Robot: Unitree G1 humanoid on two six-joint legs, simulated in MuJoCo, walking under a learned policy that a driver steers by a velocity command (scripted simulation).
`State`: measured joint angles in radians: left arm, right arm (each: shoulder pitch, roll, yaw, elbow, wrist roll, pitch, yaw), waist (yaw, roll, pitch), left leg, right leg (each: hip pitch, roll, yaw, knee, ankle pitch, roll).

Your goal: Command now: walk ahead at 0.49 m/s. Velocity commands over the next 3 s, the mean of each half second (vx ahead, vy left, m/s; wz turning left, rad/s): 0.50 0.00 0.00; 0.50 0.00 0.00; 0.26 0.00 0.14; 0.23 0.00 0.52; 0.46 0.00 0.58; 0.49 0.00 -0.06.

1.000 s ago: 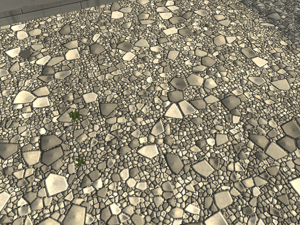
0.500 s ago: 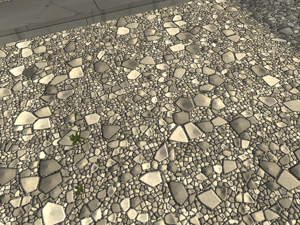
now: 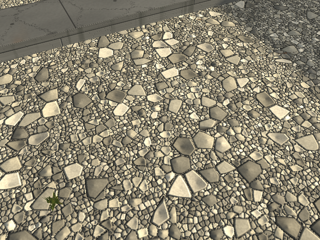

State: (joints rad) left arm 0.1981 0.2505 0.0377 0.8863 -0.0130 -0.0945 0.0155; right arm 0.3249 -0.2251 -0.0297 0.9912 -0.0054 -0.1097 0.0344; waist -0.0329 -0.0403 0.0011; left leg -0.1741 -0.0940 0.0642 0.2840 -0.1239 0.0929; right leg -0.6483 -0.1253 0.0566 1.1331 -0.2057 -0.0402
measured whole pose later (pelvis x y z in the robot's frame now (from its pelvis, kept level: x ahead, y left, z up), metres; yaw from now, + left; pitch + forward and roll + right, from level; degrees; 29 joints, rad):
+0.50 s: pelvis +0.27 -0.08 +0.00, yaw +1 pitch +1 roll +0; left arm 0.28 0.23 0.04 0.91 0.00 -0.11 -0.03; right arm 0.23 -0.28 -0.04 0.93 0.02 -0.09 0.00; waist 0.02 0.04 0.00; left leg -0.57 0.10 -0.03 1.12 -0.25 0.05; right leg -0.22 0.05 -0.06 0.34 -0.15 -0.07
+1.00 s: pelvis +0.55 -0.01 -0.01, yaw +1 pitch +2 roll +0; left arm 0.31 0.25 0.05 0.97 -0.02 -0.10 0.00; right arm 0.17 -0.24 -0.05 0.90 0.00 -0.10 0.04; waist 0.00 -0.02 0.03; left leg -0.35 -0.03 0.06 0.47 -0.15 0.07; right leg -0.40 -0.04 0.03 1.18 -0.37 -0.05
